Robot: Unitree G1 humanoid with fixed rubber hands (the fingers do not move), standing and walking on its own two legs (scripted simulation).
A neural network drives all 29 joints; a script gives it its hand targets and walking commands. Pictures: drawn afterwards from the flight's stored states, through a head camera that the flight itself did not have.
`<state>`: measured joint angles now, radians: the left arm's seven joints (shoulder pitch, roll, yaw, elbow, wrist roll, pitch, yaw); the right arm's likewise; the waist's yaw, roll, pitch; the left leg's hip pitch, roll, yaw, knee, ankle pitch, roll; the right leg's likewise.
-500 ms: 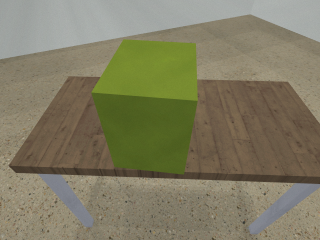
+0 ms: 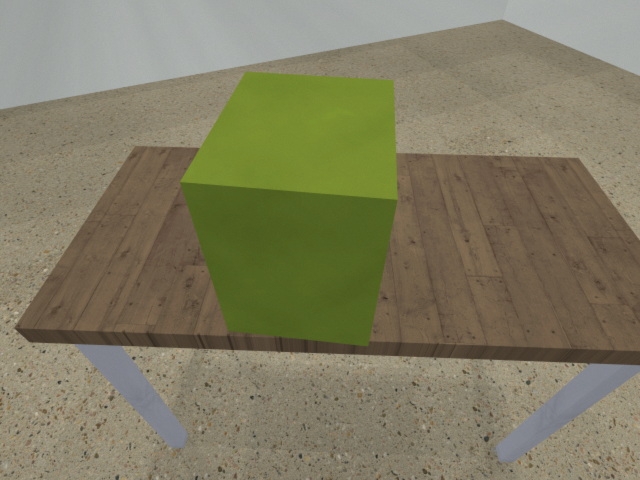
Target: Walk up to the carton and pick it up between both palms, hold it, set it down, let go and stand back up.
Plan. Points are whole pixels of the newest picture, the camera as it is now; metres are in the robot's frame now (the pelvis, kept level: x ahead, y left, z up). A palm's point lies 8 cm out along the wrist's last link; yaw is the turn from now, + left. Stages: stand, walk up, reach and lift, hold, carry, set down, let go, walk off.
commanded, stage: stand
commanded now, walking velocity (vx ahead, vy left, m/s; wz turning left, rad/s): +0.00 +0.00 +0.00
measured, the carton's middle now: (307, 210) +0.46 +0.04 +0.10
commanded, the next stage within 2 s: none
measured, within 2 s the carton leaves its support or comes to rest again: neither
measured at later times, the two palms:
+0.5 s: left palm out of the picture +0.08 +0.28 -0.11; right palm out of the picture +0.09 -0.27 -0.12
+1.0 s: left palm out of the picture +0.10 +0.28 -0.11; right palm out of the picture +0.11 -0.27 -0.12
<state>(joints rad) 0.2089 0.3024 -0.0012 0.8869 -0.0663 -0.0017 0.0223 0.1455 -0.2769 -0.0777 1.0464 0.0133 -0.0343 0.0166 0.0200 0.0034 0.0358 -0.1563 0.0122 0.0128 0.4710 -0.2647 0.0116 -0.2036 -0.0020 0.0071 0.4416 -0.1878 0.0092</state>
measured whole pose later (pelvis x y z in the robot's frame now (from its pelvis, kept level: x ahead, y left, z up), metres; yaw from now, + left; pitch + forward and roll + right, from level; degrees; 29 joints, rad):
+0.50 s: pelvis +0.00 +0.00 +0.00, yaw +0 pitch -3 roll +0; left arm 0.20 0.30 0.00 0.89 -0.07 0.00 0.02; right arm 0.13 -0.28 -0.08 1.05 0.01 -0.03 0.02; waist 0.02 0.00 0.05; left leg -0.16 0.01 0.01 0.47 -0.27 0.01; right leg -0.20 0.00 0.01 0.44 -0.19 0.01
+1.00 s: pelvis +0.01 +0.00 +0.00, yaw +0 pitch -2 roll +0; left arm 0.18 0.30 0.00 0.89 -0.07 0.00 0.02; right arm 0.10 -0.28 -0.08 1.05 0.01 -0.03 0.02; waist 0.02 0.00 0.06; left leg -0.16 0.01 0.01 0.47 -0.28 0.01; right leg -0.20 0.00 0.01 0.44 -0.20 0.01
